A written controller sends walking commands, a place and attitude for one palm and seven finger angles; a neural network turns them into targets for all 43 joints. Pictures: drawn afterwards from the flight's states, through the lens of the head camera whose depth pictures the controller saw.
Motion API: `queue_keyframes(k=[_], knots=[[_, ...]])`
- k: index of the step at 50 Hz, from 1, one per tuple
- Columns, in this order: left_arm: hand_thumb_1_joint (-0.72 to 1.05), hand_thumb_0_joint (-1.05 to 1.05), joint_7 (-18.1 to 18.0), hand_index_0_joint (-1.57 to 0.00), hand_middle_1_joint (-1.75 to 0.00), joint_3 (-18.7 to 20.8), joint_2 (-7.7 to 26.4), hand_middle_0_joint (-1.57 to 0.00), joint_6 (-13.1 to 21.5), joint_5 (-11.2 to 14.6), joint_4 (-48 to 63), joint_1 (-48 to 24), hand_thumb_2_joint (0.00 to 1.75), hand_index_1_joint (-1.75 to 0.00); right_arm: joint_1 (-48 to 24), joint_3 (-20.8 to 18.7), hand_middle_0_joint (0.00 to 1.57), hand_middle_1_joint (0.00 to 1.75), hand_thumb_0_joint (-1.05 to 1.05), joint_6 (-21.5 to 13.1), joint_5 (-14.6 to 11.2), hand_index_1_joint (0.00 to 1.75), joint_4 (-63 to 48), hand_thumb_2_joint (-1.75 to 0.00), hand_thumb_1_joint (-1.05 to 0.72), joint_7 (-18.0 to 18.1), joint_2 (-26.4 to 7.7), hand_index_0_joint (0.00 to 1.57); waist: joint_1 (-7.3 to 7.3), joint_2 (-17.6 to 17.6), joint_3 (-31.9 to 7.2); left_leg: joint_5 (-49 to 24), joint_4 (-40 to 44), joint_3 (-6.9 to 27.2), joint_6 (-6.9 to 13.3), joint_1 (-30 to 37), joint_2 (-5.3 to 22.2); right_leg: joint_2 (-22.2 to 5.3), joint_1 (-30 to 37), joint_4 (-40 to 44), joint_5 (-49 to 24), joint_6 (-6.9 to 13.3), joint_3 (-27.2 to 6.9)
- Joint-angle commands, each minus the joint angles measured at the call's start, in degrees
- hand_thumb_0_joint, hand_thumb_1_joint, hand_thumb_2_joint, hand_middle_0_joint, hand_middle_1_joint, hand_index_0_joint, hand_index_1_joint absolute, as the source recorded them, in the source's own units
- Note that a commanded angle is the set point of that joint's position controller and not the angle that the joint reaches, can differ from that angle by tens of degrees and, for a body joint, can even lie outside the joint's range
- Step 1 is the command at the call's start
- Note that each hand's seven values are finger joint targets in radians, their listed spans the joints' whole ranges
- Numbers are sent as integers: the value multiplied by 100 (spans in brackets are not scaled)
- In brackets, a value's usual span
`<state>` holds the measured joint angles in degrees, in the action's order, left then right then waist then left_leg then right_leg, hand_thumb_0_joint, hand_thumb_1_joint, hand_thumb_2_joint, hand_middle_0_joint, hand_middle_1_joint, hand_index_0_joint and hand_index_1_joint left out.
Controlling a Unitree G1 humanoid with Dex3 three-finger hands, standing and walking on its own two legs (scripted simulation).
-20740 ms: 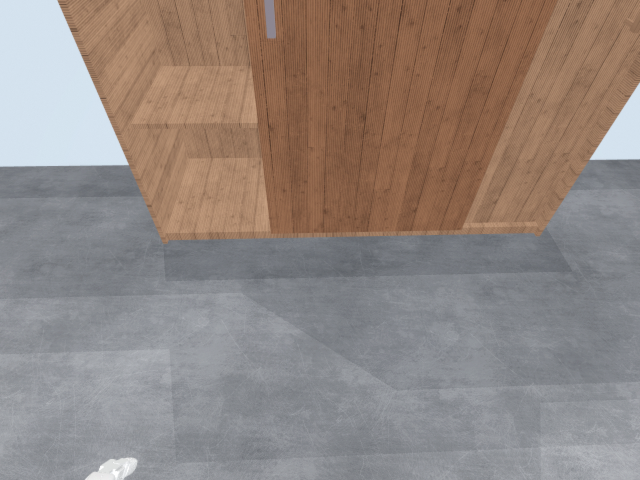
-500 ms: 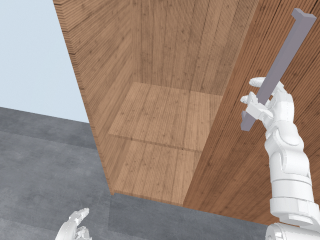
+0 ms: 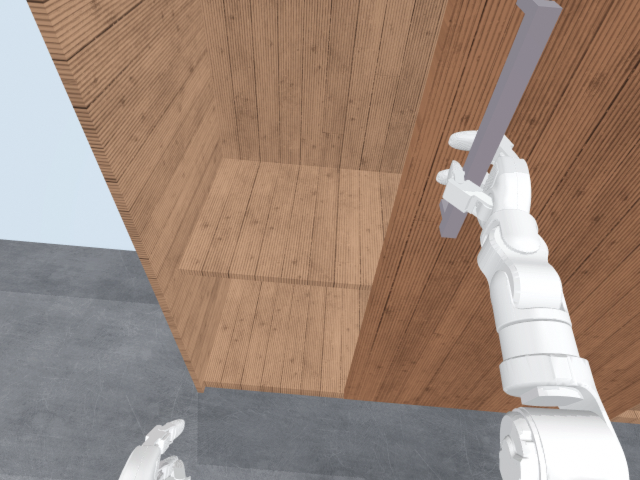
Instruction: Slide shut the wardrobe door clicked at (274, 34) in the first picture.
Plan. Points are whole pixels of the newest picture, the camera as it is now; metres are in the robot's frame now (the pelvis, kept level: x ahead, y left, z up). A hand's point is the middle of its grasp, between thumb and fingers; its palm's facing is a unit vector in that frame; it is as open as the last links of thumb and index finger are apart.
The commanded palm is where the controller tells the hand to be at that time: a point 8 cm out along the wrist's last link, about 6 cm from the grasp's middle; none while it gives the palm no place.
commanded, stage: tug the door sideways, standing still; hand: right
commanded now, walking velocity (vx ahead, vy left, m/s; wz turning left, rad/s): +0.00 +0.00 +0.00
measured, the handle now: (481, 135) +0.47 -0.16 +0.23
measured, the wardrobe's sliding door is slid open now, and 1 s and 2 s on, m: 0.44 0.39 0.19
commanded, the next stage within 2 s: step sideways, sliding the door along in 0.36 s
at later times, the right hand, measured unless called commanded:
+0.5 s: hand (425, 185) +0.42 -0.10 +0.19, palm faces +0.08 +1.00 -0.05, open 5.7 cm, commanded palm +0.40 -0.13 +0.19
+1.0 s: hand (413, 183) +0.43 -0.08 +0.18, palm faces +0.13 +0.99 -0.08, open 5.7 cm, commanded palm +0.41 -0.10 +0.19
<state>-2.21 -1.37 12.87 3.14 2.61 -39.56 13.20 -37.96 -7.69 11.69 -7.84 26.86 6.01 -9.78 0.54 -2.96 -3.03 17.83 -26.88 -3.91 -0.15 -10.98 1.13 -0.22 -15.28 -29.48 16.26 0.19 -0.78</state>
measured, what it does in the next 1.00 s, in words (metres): lifts its left foot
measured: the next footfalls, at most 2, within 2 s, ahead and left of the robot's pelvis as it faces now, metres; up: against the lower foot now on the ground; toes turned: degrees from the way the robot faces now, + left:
left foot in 1.10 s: +0.12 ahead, +0.22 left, +0.00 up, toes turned +0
right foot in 1.28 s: +0.04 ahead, -0.01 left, +0.00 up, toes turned -11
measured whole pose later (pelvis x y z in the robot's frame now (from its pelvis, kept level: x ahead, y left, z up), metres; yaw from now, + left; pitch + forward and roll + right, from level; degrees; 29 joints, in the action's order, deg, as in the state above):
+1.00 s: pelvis -0.01 +0.06 -0.01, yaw +0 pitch -2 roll +0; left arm -3.1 1.0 12.2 -0.4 2.0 -38.3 8.6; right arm -41.5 -5.9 -4.2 -6.5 21.7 5.9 -14.5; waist 1.2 -0.5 12.2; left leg 28.5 -55.5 -0.7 2.0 -23.8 -1.8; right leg -4.9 -15.2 -35.9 18.5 -3.0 0.9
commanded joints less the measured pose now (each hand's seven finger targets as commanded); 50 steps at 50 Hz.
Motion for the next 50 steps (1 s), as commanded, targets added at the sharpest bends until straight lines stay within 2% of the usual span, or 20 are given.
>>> queue_keyframes(k=[1, 6, 22, 23, 24, 25, 26, 33, 35, 38, 39, 41, 42, 43, 44, 45, 46, 47, 48, 50], knots=[[90, 0, -7, -20, -30, 233, 644, -20, 374, 10, 632, -258, 90, -30, -3454, 1123, 45, 140, 0, -704, -45, 140, -1520, -90, -90, -400, 560, 45, -535, 12, -1815, -2269, 108, -11, 149, -618, -257, -48, 1918, 14, -2515, 68, -216], [90, 0, 44, -20, -30, 237, 637, -20, 551, 2, 524, -187, 90, -30, -3728, 1435, 45, 140, 0, -872, -60, 140, -1271, -90, -90, -299, 979, 45, -585, 162, -1765, -1963, 103, -42, 153, -796, -279, -63, 1870, 44, -2203, 53, -300], [90, 0, 181, -20, -30, 270, 633, -20, 871, -17, 325, -21, 90, -30, -4324, 1625, 45, 140, 0, -1166, -18, 140, -911, -90, -90, -12, 1272, 45, -602, 184, -1871, -1823, 11, -40, 150, -981, -299, -36, 1851, 11, -2097, 5, -328], [90, 0, 174, -20, -30, 261, 666, -20, 863, -17, 299, -34, 90, -30, -4509, 1465, 45, 140, 0, -1179, -18, 140, -920, -90, -90, 45, 1013, 45, -544, 127, -1861, -1783, 39, -26, 178, -878, -281, 3, 1756, 29, -2024, -4, -325], [90, 0, 13, -20, -30, 305, 998, -20, 639, -118, 419, -166, 90, -30, -4373, -537, 45, 140, 0, -1649, 421, 140, -1037, -90, -90, 162, -2308, 45, -122, 131, -1232, -1194, 279, 299, 17, -681, 93, -381, 926, 116, -1631, 281, -240], [90, 0, -29, -20, -30, 256, 771, -20, 499, -152, 366, -223, 90, -30, -3986, 184, 45, 140, 0, -1821, 463, 140, -773, -90, -90, 40, -1281, 45, -247, 418, -1192, -1223, 178, 242, -19, -418, 119, -326, 948, 205, -1306, 304, -168], [90, 0, -57, -20, -30, 273, 725, -20, 444, -124, 526, -312, 90, -30, -3771, 537, 45, 140, 0, -1942, 402, 140, -869, -90, -90, -92, -781, 45, -249, 484, -1337, -1176, 38, 176, -34, -378, 81, -430, 1050, 217, -1277, 331, -228], [90, 0, -214, -20, -30, 318, 723, -20, 109, -55, 820, -494, 90, -30, -3570, 374, 45, 140, 0, -2157, 304, 140, -1084, -90, -90, -122, -1128, 45, -168, -329, -1354, 162, -764, 127, 114, -939, -144, -1274, 1351, 136, -1206, 752, -1341], [90, 0, -220, -20, -30, 297, 715, -20, 29, -67, 855, -554, 90, -30, -3548, 322, 45, 140, 0, -2175, 366, 140, -1373, -90, -90, -129, -1121, 45, -191, -226, -1385, -186, -222, 127, 157, -560, -157, -1133, 1327, -270, -1575, 675, -891], [90, 0, -229, -20, -30, 332, 692, -20, -75, -15, 833, -481, 90, -30, -3338, 161, 45, 140, 0, -2108, 376, 140, -1357, -90, -90, -116, -1365, 45, -161, 1083, -1493, -1729, 273, 610, 497, 873, 434, -567, 176, -1441, -1760, 325, 33], [90, 0, -229, -20, -30, 329, 620, -20, -111, 9, 816, -583, 90, -30, -3276, 117, 45, 140, 0, -2083, 374, 140, -1346, -90, -90, -115, -1319, 45, -149, 1484, -1351, -2728, 260, 915, 693, 1105, 759, -373, -189, -1856, -1510, 214, 305], [90, 0, -234, -20, -30, 296, 502, -20, -124, -2, 782, -788, 90, -30, -3417, 155, 45, 140, 0, -2184, 391, 140, -1471, -90, -90, -151, -1254, 45, -46, 1314, -1029, -3758, -1, 1030, 840, 1336, 1078, -230, -694, -1645, 338, 196, 297], [90, 0, -246, -20, -30, 262, 468, -20, -124, -28, 743, -749, 90, -30, -3394, 226, 45, 140, 0, -2229, 380, 140, -1518, -90, -90, -145, -1141, 45, -97, 1044, -967, -3573, -223, 815, 772, 1090, 1015, -271, -402, -1116, 318, 225, 304], [90, 0, -258, -20, -30, 306, 577, -20, -121, -43, 677, -652, 90, -30, -3431, 261, 45, 140, 0, -2218, 380, 140, -1700, -90, -90, -128, -1106, 45, -227, 460, -1236, -3497, -835, 435, 573, 479, 789, -443, 739, -360, -913, 330, 189], [90, 0, -247, -20, -30, 384, 731, -20, -87, -53, 722, -520, 90, -30, -3480, 546, 45, 140, 0, -2248, 318, 140, -2077, -90, -90, -174, -727, 45, -409, -544, -1683, -2778, -2066, 28, 178, -906, 209, -1125, 2435, 182, -2710, 714, -750], [90, 0, -174, -20, -30, 402, 715, -20, -74, -68, 776, -530, 90, -30, -3753, 971, 45, 140, 0, -2322, 170, 140, -2388, -90, -90, -280, -288, 45, -541, -1518, -1578, 197, -3356, 193, 46, -2474, -248, -2165, 3475, 303, -4556, 1289, -2326], [90, 0, -87, -20, -30, 371, 517, -20, -82, -85, 789, -665, 90, -30, -3799, 1003, 45, 140, 0, -2320, 217, 140, -2510, -90, -90, -324, -289, 45, -388, -1314, -1303, 1259, -3796, 747, 168, -3031, -68, -2495, 3730, 127, -4706, 1594, -2629], [90, 0, -83, -20, -30, 429, 576, -20, -122, -65, 719, -688, 90, -30, -3716, 668, 45, 140, 0, -2273, 273, 140, -2460, -90, -90, -295, -670, 45, -337, -839, -1197, 1387, -3645, 1013, 191, -3395, 171, -2524, 3793, -128, -4601, 1586, -2332], [90, 0, -78, -20, -30, 462, 614, -20, -165, -75, 778, -632, 90, -30, -3604, 660, 45, 140, 0, -2235, 221, 140, -2584, -90, -90, -304, -703, 45, -311, -402, -1225, 1549, -3086, 1152, 214, -3141, 278, -2548, 3480, -311, -4488, 1455, -2242], [90, 0, -50, -20, -30, 430, 625, -20, -113, -18, 910, -768, 90, -30, -3583, 902, 45, 140, 0, -2225, 282, 140, -2642, -90, -90, -283, -406, 45, -269, -379, -1360, 911, -1854, 739, 180, -1675, 203, -2194, 2470, -366, -3927, 1093, -1341]])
